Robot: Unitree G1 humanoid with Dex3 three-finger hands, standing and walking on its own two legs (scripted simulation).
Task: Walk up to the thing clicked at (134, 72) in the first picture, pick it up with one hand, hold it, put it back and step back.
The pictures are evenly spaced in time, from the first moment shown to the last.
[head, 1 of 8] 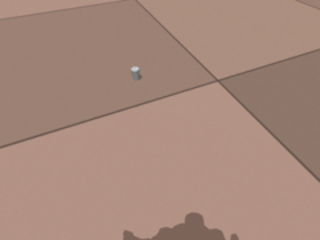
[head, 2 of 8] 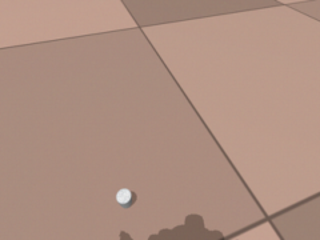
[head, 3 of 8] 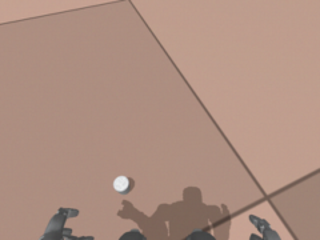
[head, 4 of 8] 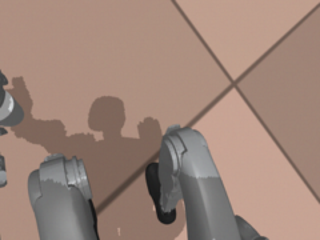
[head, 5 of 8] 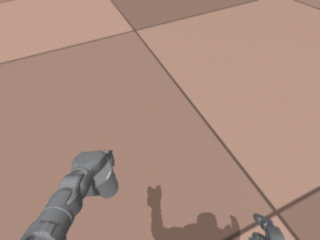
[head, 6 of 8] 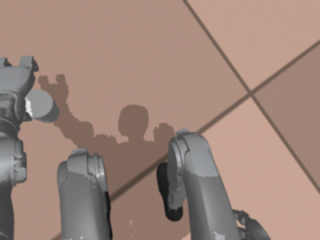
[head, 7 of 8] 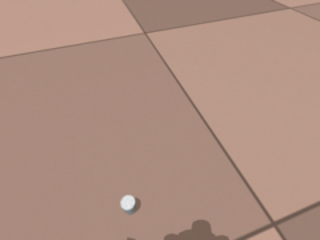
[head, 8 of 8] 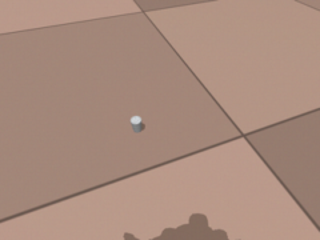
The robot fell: no
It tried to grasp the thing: yes
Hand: left
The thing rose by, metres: 0.62
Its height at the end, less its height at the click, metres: +0.00
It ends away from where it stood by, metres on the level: 0.02
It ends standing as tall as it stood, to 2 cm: yes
